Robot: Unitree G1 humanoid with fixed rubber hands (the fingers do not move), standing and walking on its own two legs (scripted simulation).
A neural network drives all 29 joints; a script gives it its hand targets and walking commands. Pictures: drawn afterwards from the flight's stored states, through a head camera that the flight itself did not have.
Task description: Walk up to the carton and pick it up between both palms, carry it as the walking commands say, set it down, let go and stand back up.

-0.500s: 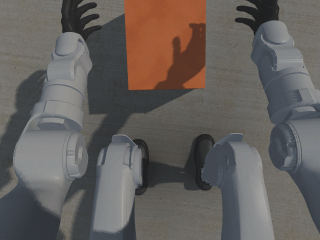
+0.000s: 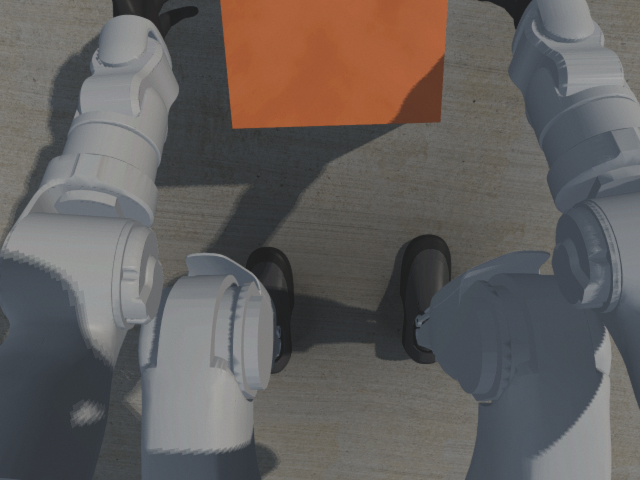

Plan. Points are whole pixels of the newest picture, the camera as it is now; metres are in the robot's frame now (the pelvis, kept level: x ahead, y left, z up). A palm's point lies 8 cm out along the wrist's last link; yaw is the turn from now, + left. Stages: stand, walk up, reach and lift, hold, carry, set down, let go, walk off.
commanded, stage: reach and lift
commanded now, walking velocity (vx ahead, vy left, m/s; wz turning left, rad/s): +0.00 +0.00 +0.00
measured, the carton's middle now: out of the picture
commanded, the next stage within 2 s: none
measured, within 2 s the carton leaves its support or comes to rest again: leaves its support in 1.48 s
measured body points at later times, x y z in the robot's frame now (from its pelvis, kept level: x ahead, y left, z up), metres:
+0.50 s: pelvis +0.00 +0.00 +0.00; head +0.38 +0.00 +0.22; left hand +0.53 +0.19 -0.22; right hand +0.55 -0.17 -0.22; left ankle +0.10 +0.12 -0.33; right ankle +0.12 -0.12 -0.33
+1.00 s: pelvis +0.00 +0.00 +0.00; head +0.39 +0.00 +0.22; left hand +0.54 +0.16 -0.22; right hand +0.55 -0.15 -0.22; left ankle +0.10 +0.12 -0.33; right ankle +0.12 -0.12 -0.33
